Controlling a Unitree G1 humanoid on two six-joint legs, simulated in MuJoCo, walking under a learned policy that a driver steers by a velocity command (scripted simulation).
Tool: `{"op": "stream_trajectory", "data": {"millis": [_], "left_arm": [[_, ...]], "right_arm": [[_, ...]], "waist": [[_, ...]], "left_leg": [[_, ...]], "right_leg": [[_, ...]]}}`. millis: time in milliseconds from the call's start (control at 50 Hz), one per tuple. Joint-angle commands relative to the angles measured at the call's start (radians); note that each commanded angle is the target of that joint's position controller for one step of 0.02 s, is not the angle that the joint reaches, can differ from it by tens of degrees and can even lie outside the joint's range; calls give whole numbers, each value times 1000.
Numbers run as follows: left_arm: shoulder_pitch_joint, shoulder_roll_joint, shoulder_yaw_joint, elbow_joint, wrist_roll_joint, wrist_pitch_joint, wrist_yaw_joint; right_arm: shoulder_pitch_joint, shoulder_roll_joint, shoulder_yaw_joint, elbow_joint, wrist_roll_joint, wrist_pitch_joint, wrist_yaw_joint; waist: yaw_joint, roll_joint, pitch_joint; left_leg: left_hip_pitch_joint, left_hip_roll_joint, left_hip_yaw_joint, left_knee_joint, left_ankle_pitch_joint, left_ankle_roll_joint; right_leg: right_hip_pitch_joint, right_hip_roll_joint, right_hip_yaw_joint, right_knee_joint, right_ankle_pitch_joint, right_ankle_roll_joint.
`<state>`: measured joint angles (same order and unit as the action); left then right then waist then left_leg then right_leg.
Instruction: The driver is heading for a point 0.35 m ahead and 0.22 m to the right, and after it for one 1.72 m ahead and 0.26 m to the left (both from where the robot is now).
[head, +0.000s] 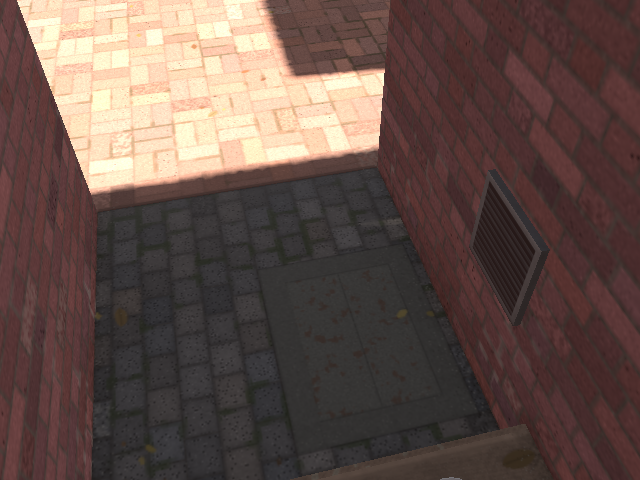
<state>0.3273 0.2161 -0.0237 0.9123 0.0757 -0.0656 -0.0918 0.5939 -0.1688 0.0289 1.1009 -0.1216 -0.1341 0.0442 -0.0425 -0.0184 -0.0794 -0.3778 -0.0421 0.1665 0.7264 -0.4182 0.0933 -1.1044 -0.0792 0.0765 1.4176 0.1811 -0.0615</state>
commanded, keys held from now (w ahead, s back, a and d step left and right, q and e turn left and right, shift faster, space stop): w+e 0.46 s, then q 0.54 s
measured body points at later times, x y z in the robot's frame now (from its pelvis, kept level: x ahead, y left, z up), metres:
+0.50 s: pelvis +0.19 -0.04 -0.06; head +0.18 -0.04 +0.39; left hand +0.23 +0.21 -0.20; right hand +0.31 -0.36 -0.13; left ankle +0.28 +0.08 -0.71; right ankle +0.08 -0.12 -0.71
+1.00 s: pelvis +0.33 -0.08 -0.22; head +0.34 -0.07 +0.23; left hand +0.54 +0.11 -0.32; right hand +0.39 -0.37 -0.32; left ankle +0.30 +0.04 -0.86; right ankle +0.34 -0.20 -0.90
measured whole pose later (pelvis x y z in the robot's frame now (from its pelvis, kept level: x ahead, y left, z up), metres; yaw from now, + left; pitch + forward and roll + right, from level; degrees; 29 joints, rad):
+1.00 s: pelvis +0.33 -0.08 -0.22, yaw -9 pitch +4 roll -1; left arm 0.18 0.23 -0.01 0.67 0.06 -0.08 -0.04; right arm 0.26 -0.29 -0.05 0.77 -0.02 -0.13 0.03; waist -0.05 -0.02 -0.05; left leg -0.57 -0.11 -0.11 1.26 -0.60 -0.01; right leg -0.60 -0.03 -0.05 0.98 -0.47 -0.04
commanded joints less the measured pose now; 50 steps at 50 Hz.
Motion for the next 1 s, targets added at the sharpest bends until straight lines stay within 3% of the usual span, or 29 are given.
{"op": "stream_trajectory", "data": {"millis": [20,140,220,300,340,360,380,400,440,460,480,520,580,600,620,640,660,680,700,740,780,800,860,900,920,940,960,980,1000], "left_arm": [[35,54,7,-39,-4,-8,4],[-93,35,20,-57,13,4,-14],[-130,32,29,-95,28,-3,-26],[80,147,105,-82,45,-11,-1],[494,220,169,51,50,-51,48],[487,292,146,59,39,-85,75],[494,248,135,76,27,-108,67],[420,200,121,69,-4,-126,44],[104,15,59,-8,-11,-98,31],[-16,-9,31,-63,-6,-76,31],[-135,-31,14,-133,7,-76,54],[-133,142,43,-152,15,-92,73],[-48,246,56,-126,5,-110,46],[-111,283,64,-145,6,-105,26],[-22,119,79,-34,-94,5,120],[41,112,81,-41,-70,51,160],[222,-54,7,-105,13,1,-4],[160,79,51,-177,-30,-11,-26],[-33,155,53,-259,-37,-10,-27],[-55,118,33,-301,-17,-20,-9],[-65,29,-2,-263,44,-17,-10],[-72,-8,-20,-269,43,-8,-16],[-131,51,3,-302,14,27,-15],[-6,145,37,-266,7,6,22],[33,198,66,-265,-19,-8,54],[125,228,81,-240,-46,-16,80],[96,332,117,-247,-91,-22,100],[136,309,126,-227,-28,-16,84],[215,224,106,-220,45,-28,60]], "right_arm": [[78,-115,-10,11,-18,-6,-5],[181,-21,27,74,6,-11,-32],[143,-54,31,76,-3,-17,-49],[-200,-261,-26,-69,12,-35,-19],[-532,-430,-115,-177,42,-25,37],[-460,-231,-102,-289,26,-11,90],[-473,-92,-68,-332,77,-4,94],[-518,-72,-62,-383,92,2,74],[-430,-93,-59,-353,59,24,17],[-324,-97,-51,-298,18,41,4],[-253,-119,-52,-257,21,45,8],[-274,-127,-63,-297,70,53,28],[-233,-225,-103,-311,36,47,42],[-126,-250,-112,-254,29,48,47],[-7,-140,-86,-206,150,70,-31],[5,-196,-104,-179,167,87,-48],[21,-405,-139,-215,102,41,26],[-80,-416,-169,-282,2,26,50],[-162,-391,-161,-311,-42,23,51],[-328,-325,-114,-333,48,27,40],[-364,-185,-70,-288,76,28,2],[-367,-171,-67,-273,66,9,-16],[-453,-333,-96,-307,79,-28,-19],[-578,-378,-109,-414,42,-33,-15],[-593,-388,-122,-449,55,-36,-17],[-610,-380,-131,-479,85,-37,-12],[-340,-227,-96,-434,112,-34,-1],[-145,-109,-68,-403,109,-25,-11],[-164,-168,-83,-412,135,8,-37]], "waist": [[30,78,121],[-5,100,147],[11,90,123],[161,93,89],[422,-142,53],[230,-357,-115],[179,-11,-75],[144,56,15],[41,7,127],[-31,52,137],[-58,63,147],[-85,30,116],[-85,28,154],[-127,83,149],[-172,78,105],[-112,221,132],[70,351,-271],[-9,126,-243],[-55,19,-127],[70,21,70],[121,48,176],[125,61,159],[153,84,10],[168,48,-39],[164,81,-34],[195,37,-66],[78,-94,-320],[57,-274,-365],[138,-14,-251]], "left_leg": [[171,367,-418,-228,383,139],[223,343,-298,-221,375,150],[179,329,-148,-119,660,119],[-189,273,79,45,905,48],[-379,151,40,804,352,39],[-616,-19,-113,987,-334,1],[-666,-3,-277,907,-269,-16],[-758,22,-310,831,-205,-56],[-757,111,-384,632,11,-97],[-497,113,-329,517,212,-99],[-141,144,-305,287,620,-96],[412,58,-180,197,937,-152],[460,-42,-67,109,495,-161],[438,-31,-61,-150,520,-133],[398,72,-122,-598,957,-64],[597,207,-293,-606,1284,41],[1042,406,-478,7,2124,385],[972,503,-590,26,2253,448],[828,479,-508,31,1902,347],[256,360,-532,-70,1167,233],[-222,186,-411,-186,801,189],[-381,136,-386,-176,709,202],[-614,72,-370,-153,502,142],[-398,146,-469,-24,729,110],[-251,174,-528,57,976,93],[-142,162,-560,189,1125,98],[-150,81,-447,457,794,-27],[-550,-66,-310,797,-339,-171],[-699,-55,-358,950,-333,-189]], "right_leg": [[-241,-6,73,55,-17,0],[-198,-23,-8,30,-96,-31],[27,-16,-86,4,-206,-25],[784,125,-280,-80,-371,-3],[1201,180,-268,-642,-390,-52],[1373,-1,283,-730,136,-272],[1347,-145,409,-739,429,-349],[1252,-193,425,-715,270,-355],[857,-202,539,-635,-220,-307],[535,-107,365,-618,-269,-254],[220,13,127,-631,-397,-148],[-107,98,-82,-557,-736,-69],[119,39,-39,-302,-523,-56],[297,31,-16,-101,-341,-45],[516,130,-120,179,-110,-63],[310,228,-149,582,-593,-51],[89,172,18,892,-1076,79],[-165,169,51,962,-1045,175],[-343,102,0,919,-1013,198],[-240,7,29,589,-719,171],[33,-28,-14,299,-300,130],[179,-29,-51,146,-75,127],[712,45,-180,-94,-82,125],[776,78,-115,-209,-224,156],[785,121,-129,-371,-414,156],[852,146,-116,-607,-365,102],[1139,-131,109,-643,381,-191],[1361,-395,456,-701,791,-516],[1276,-460,582,-741,827,-532]]}}
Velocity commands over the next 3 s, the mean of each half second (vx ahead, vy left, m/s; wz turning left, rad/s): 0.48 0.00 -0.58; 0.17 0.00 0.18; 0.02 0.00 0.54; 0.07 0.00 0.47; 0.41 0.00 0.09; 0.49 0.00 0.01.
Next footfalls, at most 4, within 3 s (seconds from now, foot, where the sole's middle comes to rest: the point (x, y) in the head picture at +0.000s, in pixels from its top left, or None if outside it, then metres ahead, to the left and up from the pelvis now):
0.32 right None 0.12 -0.14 -0.75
0.64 left None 0.33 0.02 -0.94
0.94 right None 0.38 -0.21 -0.94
1.28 left None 0.35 0.07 -0.94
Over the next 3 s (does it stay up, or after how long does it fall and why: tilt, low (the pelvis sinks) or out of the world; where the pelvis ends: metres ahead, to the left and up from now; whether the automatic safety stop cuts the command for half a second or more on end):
stays up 0.86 -0.01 -0.55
